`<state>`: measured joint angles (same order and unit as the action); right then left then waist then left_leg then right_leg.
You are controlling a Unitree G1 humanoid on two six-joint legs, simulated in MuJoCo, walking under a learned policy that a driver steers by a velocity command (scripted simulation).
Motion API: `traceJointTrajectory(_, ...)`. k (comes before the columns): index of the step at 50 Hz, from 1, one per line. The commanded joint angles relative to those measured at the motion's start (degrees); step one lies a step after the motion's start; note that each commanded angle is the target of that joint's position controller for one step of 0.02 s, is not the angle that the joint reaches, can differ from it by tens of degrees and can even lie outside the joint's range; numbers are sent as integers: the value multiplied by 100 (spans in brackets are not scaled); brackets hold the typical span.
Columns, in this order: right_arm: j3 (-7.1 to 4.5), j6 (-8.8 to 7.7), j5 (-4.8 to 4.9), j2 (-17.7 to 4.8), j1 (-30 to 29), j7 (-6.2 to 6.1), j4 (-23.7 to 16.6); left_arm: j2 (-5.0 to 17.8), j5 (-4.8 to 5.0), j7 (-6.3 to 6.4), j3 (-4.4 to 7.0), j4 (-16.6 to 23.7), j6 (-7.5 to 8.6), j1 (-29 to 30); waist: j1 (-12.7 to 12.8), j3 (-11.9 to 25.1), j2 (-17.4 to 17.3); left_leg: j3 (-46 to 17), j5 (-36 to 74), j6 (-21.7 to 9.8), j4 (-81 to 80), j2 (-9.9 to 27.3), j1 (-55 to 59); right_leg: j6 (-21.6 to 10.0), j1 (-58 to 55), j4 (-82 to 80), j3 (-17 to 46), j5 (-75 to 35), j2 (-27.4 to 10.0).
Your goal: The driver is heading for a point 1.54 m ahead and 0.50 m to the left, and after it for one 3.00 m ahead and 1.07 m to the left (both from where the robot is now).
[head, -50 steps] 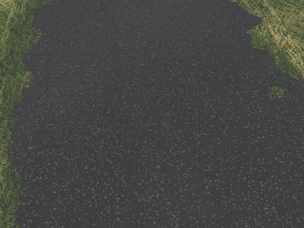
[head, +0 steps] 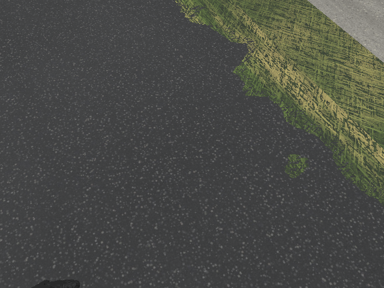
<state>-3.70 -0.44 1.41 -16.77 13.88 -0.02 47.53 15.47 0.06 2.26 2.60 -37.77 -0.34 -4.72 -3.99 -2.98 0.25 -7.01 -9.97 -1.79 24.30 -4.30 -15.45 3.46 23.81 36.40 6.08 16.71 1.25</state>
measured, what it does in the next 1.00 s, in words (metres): steps on the spot, turning left: right foot, then left foot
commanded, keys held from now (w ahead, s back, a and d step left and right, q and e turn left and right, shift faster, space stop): q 0.66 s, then no key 0.34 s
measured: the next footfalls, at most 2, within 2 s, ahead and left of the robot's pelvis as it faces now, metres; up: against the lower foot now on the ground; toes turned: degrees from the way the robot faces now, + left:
right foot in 0.06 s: +0.10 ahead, -0.13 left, +0.00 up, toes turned +7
left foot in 0.46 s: +0.04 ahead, +0.13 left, +0.00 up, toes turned +20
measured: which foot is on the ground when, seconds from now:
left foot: down 0.00-0.06, up 0.08-0.44, down 0.46-1.00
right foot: up 0.00-0.04, down 0.06-0.46, up 0.48-0.92, down 0.94-1.00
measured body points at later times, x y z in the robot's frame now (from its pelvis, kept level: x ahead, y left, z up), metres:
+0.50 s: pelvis +0.03 +0.02 -0.01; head +0.06 +0.05 +0.43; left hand +0.07 +0.34 -0.12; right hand +0.26 -0.21 -0.10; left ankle +0.00 +0.12 -0.74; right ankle +0.05 -0.13 -0.72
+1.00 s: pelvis +0.04 +0.01 -0.01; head +0.06 +0.01 +0.44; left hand +0.03 +0.32 -0.10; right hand +0.30 -0.15 -0.11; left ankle +0.00 +0.12 -0.74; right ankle +0.10 -0.10 -0.74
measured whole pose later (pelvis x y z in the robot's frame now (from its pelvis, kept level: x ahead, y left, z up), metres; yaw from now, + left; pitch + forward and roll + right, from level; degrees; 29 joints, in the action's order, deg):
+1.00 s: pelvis +0.04 +0.01 -0.01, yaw +29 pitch +0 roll -1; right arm -1.8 1.5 -0.7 -16.2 8.6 -0.6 40.1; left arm 15.6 -1.1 0.4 3.1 -43.2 0.7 -9.9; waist -0.5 -1.8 -2.2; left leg -8.5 -14.8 -0.7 30.4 -4.4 -15.9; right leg 0.4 13.2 28.0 1.8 15.0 0.5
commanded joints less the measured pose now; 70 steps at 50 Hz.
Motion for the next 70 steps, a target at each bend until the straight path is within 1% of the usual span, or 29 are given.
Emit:
traceJointTrajectory(1,-236,58,51,-955,-559,-118,-520,536,20,-26,215,255,121,-414,523,648,-821,-1621,935,-803,-320,1166,70,-122,-979,-1012,-127,-560,124)
traceJointTrajectory(2,-209,94,60,-856,-543,-150,-546,616,12,-40,251,212,180,-538,590,657,-753,-1621,678,-607,-102,999,-67,-239,-1386,-1560,-109,-1028,-37)
traceJointTrajectory(3,-132,103,-5,-620,-393,-164,-591,907,-73,-10,320,225,205,-705,540,895,-318,-1393,-153,-333,508,768,-476,-537,-2023,-1626,412,-1427,-844)
traceJointTrajectory(4,-57,77,-50,-327,-86,-159,-678,1317,-191,15,403,302,146,-512,234,865,1082,-378,-1924,19,1617,-52,-1440,-1254,-2364,-1743,1586,-2610,-1929)
traceJointTrajectory(5,-153,49,-71,-701,-14,-159,-684,1136,-286,-27,388,266,141,-623,371,936,1401,98,-2849,292,2946,-10,-1731,-1934,-2091,-1848,2210,-3121,-2558)
traceJointTrajectory(6,-272,73,-48,-1015,122,-149,-594,847,-233,-38,293,319,170,-459,312,843,970,-9,-2610,433,3713,199,-1789,-1955,-1988,-1800,1859,-3138,-2366)
traceJointTrajectory(8,-343,236,-25,-1001,230,-196,-442,637,-107,-48,233,340,187,-25,181,643,656,57,-1995,649,4189,348,-1908,-1526,-1850,-1673,889,-2878,-1761)
traceJointTrajectory(11,-246,328,1,-657,-99,-144,-690,757,-110,-21,266,206,143,-98,312,531,787,384,-1453,845,3908,430,-1855,-1582,-1714,-1751,246,-3187,-1539)
traceJointTrajectory(14,-161,323,-2,-519,-429,-51,-961,893,-102,30,330,120,72,-218,483,725,887,559,-1269,852,3023,591,-1550,-1660,-1940,-1729,-9,-3103,-1643)
traceJointTrajectory(19,-183,375,-20,-658,-525,94,-1193,1181,11,-53,431,3,41,-235,524,790,984,930,-1083,564,1781,570,-707,-1603,-1849,-1575,-231,-2936,-1887)
traceJointTrajectory(22,-258,408,-36,-713,-122,140,-1107,1137,171,-73,433,-117,62,-212,247,763,829,1098,-23,135,274,362,286,-1101,-1463,-902,-581,-2250,-1724)
traceJointTrajectory(23,-351,403,-46,-972,72,79,-1083,932,100,-100,385,-266,81,-577,253,830,201,567,1041,-110,-182,583,1076,-634,-838,-157,-997,-1377,-1425)
traceJointTrajectory(24,-513,383,-85,-1735,195,-45,-1210,492,-253,-138,226,-27,87,-590,429,918,-1802,-1620,3492,-915,-158,2238,2065,33,875,1720,-1506,1693,-617)
traceJointTrajectory(25,-449,256,-293,-1647,227,26,-1326,700,-178,-74,282,155,97,7,-22,1116,-1449,-2291,3579,-1920,-334,2747,1585,117,1392,2804,-582,2428,-147)
traceJointTrajectory(26,-398,140,-324,-1473,74,60,-1302,905,-35,-34,347,141,66,130,20,946,-906,-1833,2998,-1796,-443,2436,1346,50,1420,3186,-300,2052,-274)
traceJointTrajectory(28,-309,83,-112,-1121,-450,-9,-1316,935,-29,62,401,-33,10,-55,300,686,-612,-1247,2059,-1199,-439,1845,1141,5,1452,2947,-175,1169,-400)
traceJointTrajectory(29,-269,107,-62,-1061,-588,-46,-1344,960,-64,87,422,-54,-7,-146,387,656,-702,-1133,2068,-1125,-459,1714,942,53,1276,2908,-178,883,-362)
traceJointTrajectory(31,-235,136,-102,-1006,-558,-102,-1378,871,-39,54,414,-72,18,-287,446,805,-776,-1079,2086,-1136,-483,1571,873,113,1025,2871,-201,523,-212)
traceJointTrajectory(36,-228,163,-117,-1014,-476,-186,-1370,700,-6,3,328,-71,36,-180,318,844,-810,-1207,1422,-1112,-445,1502,989,204,744,1550,-173,236,-186)
traceJointTrajectory(42,-165,207,-172,-998,-537,-97,-1275,720,41,-101,287,-47,85,-149,188,619,-909,-1546,930,-1162,-381,1498,453,88,-193,482,-284,478,-184)
traceJointTrajectory(45,-69,218,-106,-828,-721,-80,-1208,597,34,-173,248,-146,161,-421,428,620,-793,-1578,1083,-965,-124,1320,352,-72,-942,-902,-384,-229,-143)
traceJointTrajectory(46,-23,202,-92,-716,-633,-82,-1146,586,-27,-193,228,-179,194,-519,505,628,-658,-1510,916,-740,-69,1165,182,-176,-1426,-1593,-307,-1042,-231)
traceJointTrajectory(47,28,156,-180,-567,-418,-85,-1104,859,-126,-175,257,-144,214,-590,395,767,-227,-1252,335,-403,230,904,-103,-369,-1959,-1621,188,-1943,-822)
traceJointTrajectory(48,26,96,-234,-499,-36,-56,-1064,1235,-170,-159,313,-117,197,-355,-45,744,732,-509,-687,-94,588,260,-346,-855,-1916,-1484,760,-2679,-1377)
traceJointTrajectory(49,24,89,-267,-559,-150,-75,-1031,858,-177,-182,213,-124,200,-177,39,742,954,-230,-994,149,526,271,32,-1267,-1358,-1665,984,-2034,-1568)
traceJointTrajectory(50,-9,103,-273,-674,-298,-89,-1003,641,-156,-209,137,-93,219,-21,100,609,847,-208,-725,224,437,330,212,-1173,-1217,-1732,815,-1406,-1326)
traceJointTrajectory(55,-7,197,-226,-559,-415,-92,-887,708,-109,-196,88,-229,299,-252,317,323,478,-310,109,90,197,408,260,-591,-1115,-1509,179,-522,-691)
traceJointTrajectory(62,-12,114,-213,-468,-283,-131,-623,608,-71,-159,5,-350,240,-386,430,370,-81,-408,492,138,108,461,269,-592,-1298,-1260,-14,-714,-499)
traceJointTrajectory(70,-17,109,-203,-472,-131,-208,-344,552,-59,-199,-54,-622,239,-412,406,343,-105,-426,709,156,98,495,477,-565,-1257,-1287,-105,-808,-389)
